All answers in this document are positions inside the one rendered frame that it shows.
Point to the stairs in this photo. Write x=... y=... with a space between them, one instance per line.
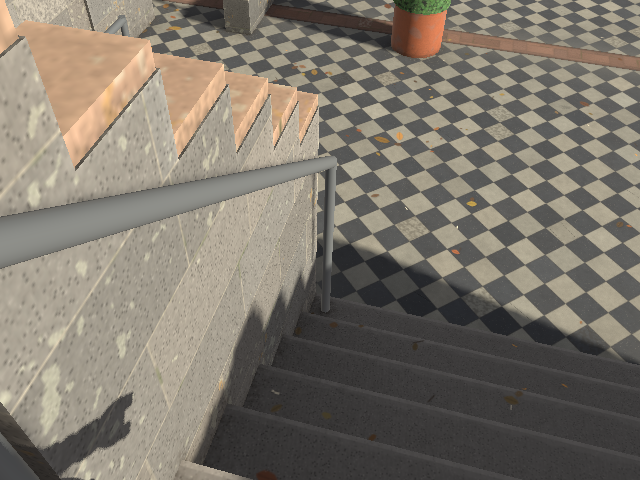
x=367 y=393

